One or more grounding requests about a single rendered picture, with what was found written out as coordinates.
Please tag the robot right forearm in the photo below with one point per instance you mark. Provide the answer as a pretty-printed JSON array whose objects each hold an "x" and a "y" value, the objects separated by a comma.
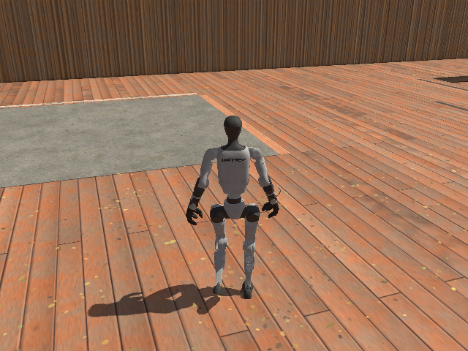
[{"x": 270, "y": 193}]

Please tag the left robot upper arm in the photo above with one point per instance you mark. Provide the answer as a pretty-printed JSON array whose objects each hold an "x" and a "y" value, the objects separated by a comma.
[{"x": 206, "y": 166}]

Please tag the right robot upper arm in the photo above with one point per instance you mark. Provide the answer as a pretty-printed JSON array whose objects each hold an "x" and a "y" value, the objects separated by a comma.
[{"x": 260, "y": 165}]

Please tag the robot left forearm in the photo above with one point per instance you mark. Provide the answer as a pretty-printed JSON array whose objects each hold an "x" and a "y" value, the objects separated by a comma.
[{"x": 196, "y": 196}]

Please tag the robot shin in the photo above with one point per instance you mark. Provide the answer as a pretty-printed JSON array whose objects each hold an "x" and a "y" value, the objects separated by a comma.
[
  {"x": 219, "y": 262},
  {"x": 249, "y": 265}
]

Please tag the robot left shin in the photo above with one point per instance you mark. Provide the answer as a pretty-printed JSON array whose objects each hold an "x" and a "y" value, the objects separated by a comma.
[{"x": 219, "y": 262}]

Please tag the left robot hand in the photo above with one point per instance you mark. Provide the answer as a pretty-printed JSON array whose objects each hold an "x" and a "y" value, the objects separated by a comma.
[{"x": 190, "y": 214}]

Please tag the right robot hand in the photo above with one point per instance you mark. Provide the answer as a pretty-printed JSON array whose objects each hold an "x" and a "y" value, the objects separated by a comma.
[{"x": 268, "y": 206}]

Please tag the robot right shin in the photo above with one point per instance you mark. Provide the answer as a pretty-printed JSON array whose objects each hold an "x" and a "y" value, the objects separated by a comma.
[{"x": 249, "y": 265}]

